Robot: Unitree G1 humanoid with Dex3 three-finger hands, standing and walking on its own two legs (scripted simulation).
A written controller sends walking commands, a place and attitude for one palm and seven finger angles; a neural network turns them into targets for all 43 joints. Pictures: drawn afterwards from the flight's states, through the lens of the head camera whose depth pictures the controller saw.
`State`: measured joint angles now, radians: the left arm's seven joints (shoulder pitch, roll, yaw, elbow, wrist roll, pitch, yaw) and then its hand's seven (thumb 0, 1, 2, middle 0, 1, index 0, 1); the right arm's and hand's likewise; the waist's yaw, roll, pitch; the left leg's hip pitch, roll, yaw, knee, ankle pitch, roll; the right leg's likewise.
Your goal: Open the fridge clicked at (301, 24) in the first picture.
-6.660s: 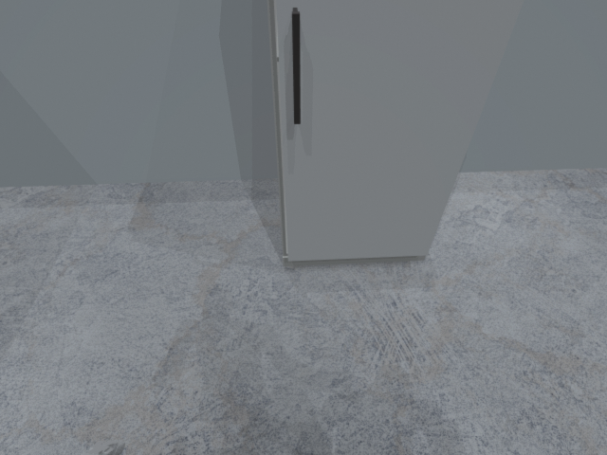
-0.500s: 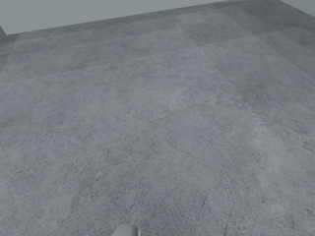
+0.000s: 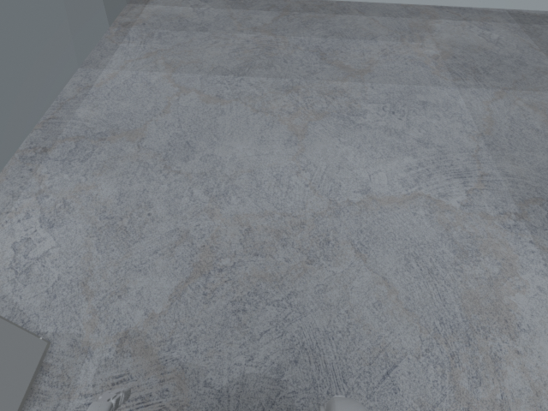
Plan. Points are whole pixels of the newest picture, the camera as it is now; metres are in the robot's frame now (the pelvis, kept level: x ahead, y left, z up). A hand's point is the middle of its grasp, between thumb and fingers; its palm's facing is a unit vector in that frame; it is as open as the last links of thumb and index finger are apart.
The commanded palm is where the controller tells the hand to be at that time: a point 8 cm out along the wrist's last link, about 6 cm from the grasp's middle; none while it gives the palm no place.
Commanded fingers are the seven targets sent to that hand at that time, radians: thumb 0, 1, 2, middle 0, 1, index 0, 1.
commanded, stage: turn to face it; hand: left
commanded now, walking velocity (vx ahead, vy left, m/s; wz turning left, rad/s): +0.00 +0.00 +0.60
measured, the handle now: out of the picture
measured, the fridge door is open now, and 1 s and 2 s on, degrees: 0 0 0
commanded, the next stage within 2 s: none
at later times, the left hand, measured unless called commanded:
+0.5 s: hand out of the picture -0.01 +0.15 -0.15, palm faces +0.35 -0.90 -0.28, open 7.4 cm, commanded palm none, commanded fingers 0.00 0.90 0.90 -0.20 -0.30 -0.20 -0.30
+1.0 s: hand out of the picture -0.04 +0.22 -0.15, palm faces +0.60 -0.75 -0.26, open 7.4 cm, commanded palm none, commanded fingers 0.00 0.90 0.90 -0.20 -0.30 -0.20 -0.30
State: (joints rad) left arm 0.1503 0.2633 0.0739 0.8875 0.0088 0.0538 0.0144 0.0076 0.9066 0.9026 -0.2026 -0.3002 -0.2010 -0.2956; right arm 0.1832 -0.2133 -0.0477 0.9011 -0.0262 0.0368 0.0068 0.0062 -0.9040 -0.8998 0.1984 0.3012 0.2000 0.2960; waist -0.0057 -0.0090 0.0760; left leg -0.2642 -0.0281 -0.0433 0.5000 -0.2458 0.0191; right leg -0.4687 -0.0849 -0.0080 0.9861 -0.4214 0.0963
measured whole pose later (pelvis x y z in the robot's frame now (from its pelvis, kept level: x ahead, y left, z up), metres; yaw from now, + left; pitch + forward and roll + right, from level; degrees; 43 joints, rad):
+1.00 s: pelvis -0.01 -0.02 +0.00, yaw +36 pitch +0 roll +0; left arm 0.14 0.25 0.07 0.88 0.01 0.05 0.02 0.01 0.91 0.90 -0.20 -0.30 -0.20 -0.30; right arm 0.20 -0.20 -0.05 0.91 -0.03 0.04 0.01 0.01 -0.90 -0.90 0.20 0.30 0.20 0.30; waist -0.01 -0.01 0.05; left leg -0.25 -0.05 -0.06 0.48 -0.23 0.03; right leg -0.44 -0.08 0.00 0.95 -0.42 0.10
